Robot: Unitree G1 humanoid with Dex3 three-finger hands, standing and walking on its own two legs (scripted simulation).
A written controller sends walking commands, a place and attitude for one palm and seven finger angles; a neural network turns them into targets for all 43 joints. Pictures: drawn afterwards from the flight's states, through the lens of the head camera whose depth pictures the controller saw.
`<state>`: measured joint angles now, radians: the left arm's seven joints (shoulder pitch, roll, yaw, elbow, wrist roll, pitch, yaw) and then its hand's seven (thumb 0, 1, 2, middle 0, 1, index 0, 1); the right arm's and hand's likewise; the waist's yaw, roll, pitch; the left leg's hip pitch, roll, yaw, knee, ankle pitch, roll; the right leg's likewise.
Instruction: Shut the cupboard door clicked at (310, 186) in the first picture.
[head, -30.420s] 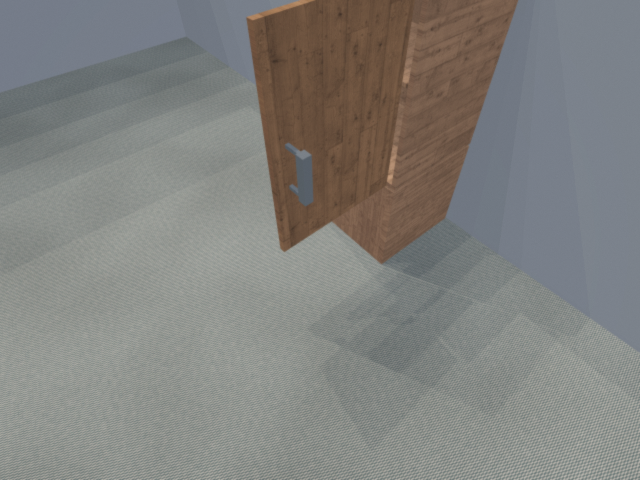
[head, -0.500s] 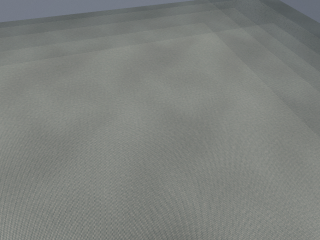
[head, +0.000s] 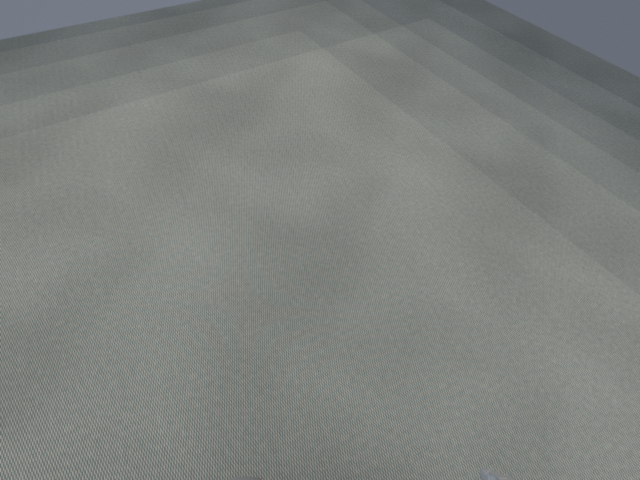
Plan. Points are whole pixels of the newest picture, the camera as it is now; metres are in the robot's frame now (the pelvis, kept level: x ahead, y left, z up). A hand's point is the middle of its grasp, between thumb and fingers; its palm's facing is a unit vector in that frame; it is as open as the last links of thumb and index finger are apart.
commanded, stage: turn to face it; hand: left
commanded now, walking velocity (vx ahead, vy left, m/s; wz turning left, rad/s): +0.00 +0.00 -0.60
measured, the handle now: out of the picture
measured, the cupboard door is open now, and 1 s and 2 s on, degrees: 63 63 63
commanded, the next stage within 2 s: none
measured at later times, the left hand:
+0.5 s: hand (220, 474) +0.14 +0.14 -0.13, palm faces -0.29 -0.91 -0.28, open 7.3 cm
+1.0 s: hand (226, 428) +0.20 +0.15 -0.16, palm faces -0.51 -0.84 -0.20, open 7.3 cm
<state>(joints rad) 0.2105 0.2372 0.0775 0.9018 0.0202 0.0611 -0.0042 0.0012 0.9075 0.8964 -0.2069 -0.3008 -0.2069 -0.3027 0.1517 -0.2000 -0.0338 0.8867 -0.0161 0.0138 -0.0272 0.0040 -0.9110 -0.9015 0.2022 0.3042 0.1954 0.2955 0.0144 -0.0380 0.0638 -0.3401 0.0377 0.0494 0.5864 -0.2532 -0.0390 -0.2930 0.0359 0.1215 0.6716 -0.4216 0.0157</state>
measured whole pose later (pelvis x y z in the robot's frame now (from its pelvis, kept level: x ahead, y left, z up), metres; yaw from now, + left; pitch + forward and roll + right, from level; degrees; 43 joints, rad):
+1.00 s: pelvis +0.02 +0.00 +0.02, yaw -34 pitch +1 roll -3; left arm 0.18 0.28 0.09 0.90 0.03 0.08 -0.04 0.00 0.91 0.90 -0.20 -0.30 -0.20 -0.30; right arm 0.18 -0.18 0.00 0.86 -0.03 0.01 -0.04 0.00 -0.91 -0.90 0.21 0.30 0.20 0.30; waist 0.02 -0.03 0.09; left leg -0.23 0.09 0.14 0.49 -0.29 0.02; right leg -0.51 0.01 0.00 1.13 -0.45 0.06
